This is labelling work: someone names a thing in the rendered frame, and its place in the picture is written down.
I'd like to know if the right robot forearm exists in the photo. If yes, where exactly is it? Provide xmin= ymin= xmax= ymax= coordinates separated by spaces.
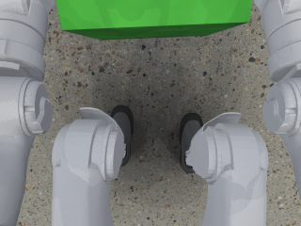
xmin=253 ymin=0 xmax=301 ymax=83

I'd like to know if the left robot forearm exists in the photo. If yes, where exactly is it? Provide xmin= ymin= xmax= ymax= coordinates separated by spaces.
xmin=0 ymin=0 xmax=55 ymax=82

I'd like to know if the robot left upper arm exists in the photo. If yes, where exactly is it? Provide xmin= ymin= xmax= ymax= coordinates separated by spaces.
xmin=0 ymin=76 xmax=53 ymax=226

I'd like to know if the carton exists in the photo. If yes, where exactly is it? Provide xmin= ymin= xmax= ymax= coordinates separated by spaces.
xmin=55 ymin=0 xmax=252 ymax=40

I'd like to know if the left robot thigh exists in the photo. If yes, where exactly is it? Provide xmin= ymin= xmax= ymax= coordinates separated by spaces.
xmin=51 ymin=119 xmax=122 ymax=226

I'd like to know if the robot right upper arm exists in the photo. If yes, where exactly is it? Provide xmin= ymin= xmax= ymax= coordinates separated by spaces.
xmin=261 ymin=77 xmax=301 ymax=200

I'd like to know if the robot left foot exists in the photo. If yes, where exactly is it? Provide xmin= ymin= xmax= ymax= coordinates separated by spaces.
xmin=110 ymin=105 xmax=134 ymax=167

